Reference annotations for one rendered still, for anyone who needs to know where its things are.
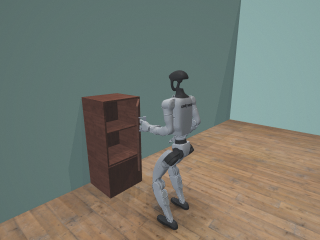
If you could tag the right robot forearm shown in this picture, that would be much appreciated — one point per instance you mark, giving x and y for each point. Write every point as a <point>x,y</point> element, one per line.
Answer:
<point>192,128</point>

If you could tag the cupboard door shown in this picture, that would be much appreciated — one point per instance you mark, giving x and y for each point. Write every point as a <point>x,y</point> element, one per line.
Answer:
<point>138,134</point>

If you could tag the left robot upper arm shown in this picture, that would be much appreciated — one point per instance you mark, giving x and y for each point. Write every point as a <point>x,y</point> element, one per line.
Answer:
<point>167,106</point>

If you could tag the left robot hand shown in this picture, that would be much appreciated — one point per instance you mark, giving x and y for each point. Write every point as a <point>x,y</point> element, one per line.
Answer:
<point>145,125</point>

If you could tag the handle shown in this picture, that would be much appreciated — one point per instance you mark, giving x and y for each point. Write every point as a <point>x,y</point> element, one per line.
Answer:
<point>144,118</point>

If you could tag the right robot upper arm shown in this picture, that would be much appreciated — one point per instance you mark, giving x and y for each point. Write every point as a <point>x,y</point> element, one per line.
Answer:
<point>195,113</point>

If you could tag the left robot forearm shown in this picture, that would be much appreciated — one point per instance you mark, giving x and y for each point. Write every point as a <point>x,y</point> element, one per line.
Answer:
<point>162,131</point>

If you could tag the left robot thigh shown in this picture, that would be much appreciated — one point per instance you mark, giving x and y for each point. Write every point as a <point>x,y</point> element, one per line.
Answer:
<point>167,159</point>

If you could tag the robot right shin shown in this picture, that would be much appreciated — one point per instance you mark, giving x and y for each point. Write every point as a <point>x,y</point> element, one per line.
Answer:
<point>176,182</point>

